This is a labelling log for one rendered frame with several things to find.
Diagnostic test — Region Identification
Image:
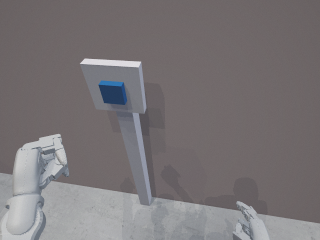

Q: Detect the panel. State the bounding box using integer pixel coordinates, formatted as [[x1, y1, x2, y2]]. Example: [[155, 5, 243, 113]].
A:
[[80, 58, 152, 206]]

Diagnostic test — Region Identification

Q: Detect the left robot hand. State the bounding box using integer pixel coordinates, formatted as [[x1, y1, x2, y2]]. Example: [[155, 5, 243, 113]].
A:
[[12, 134, 69, 197]]

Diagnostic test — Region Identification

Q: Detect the left robot forearm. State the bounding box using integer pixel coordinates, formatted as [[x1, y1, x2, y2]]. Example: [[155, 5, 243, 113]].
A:
[[0, 193, 46, 240]]

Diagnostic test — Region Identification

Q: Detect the right robot hand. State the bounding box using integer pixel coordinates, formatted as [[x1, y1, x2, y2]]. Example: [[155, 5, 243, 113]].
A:
[[232, 201, 271, 240]]

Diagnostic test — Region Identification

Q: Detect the button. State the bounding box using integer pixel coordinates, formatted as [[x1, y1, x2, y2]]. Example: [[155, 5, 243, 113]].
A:
[[98, 80, 127, 105]]

